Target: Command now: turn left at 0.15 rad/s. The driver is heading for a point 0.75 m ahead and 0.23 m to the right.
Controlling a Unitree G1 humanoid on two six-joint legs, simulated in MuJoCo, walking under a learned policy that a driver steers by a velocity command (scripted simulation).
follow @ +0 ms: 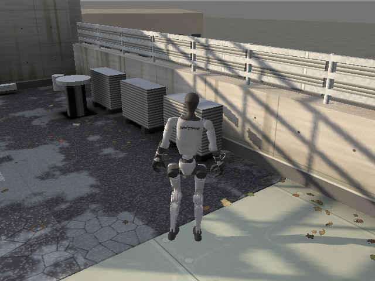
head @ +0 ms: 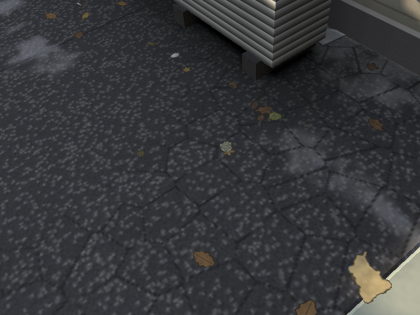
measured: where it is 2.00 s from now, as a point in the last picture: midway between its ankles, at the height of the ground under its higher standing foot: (259, 236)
